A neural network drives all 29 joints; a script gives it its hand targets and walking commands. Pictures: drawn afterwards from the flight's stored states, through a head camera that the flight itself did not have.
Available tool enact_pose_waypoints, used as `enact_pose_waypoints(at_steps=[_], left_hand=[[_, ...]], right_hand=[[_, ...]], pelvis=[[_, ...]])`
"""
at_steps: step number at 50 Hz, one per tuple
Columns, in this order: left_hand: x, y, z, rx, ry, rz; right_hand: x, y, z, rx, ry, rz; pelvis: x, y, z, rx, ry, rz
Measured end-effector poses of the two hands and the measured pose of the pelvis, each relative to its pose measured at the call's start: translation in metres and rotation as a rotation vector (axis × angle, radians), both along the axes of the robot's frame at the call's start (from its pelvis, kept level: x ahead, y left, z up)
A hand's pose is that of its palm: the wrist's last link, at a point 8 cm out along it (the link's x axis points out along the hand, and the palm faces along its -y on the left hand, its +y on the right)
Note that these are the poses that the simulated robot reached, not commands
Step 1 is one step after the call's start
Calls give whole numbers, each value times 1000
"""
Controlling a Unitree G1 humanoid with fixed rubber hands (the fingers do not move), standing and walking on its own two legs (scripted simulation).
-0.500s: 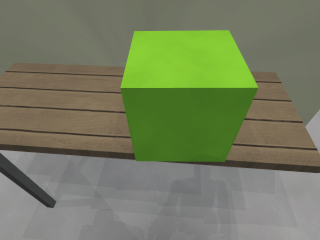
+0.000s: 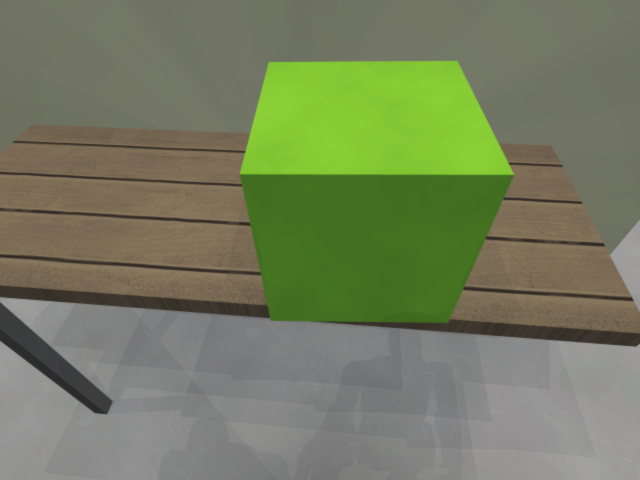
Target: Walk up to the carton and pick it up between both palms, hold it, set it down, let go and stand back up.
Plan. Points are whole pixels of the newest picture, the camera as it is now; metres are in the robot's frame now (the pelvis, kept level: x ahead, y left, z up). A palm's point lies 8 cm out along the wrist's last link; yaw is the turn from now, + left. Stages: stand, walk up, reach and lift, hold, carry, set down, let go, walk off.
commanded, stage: stand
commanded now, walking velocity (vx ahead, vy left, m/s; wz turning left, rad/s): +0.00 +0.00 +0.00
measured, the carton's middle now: (360, 195) +0.48 -0.02 +0.11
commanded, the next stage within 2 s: none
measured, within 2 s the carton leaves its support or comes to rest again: neither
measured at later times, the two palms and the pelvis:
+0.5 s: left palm out of the picture -0.01 +0.21 -0.15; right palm out of the picture -0.02 -0.21 -0.15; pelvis +0.00 +0.00 +0.00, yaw +0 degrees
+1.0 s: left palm out of the picture -0.01 +0.21 -0.15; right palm out of the picture -0.01 -0.21 -0.15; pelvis +0.01 +0.00 +0.00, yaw +0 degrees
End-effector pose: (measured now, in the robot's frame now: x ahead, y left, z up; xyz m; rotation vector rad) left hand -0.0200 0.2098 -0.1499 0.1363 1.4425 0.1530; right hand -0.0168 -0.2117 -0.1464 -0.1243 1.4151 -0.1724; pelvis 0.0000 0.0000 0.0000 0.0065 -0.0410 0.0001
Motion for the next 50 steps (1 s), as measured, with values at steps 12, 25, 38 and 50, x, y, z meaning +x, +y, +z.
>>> enact_pose_waypoints(at_steps=[12,25,38,50], left_hand=[[1,0,0,-2,-5,3],[7,0,1,-3,-27,1],[7,1,1,-3,-12,-1],[10,3,0,1,-11,-5]], right_hand=[[0,0,1,-3,-7,-2],[1,0,1,-4,-20,-6],[-3,1,2,-5,0,-7],[3,2,1,-2,-2,-2]], pelvis=[[1,0,0,-2,1,1],[4,0,0,-1,-5,-3],[5,1,0,-1,2,-5],[5,2,0,0,2,-2]])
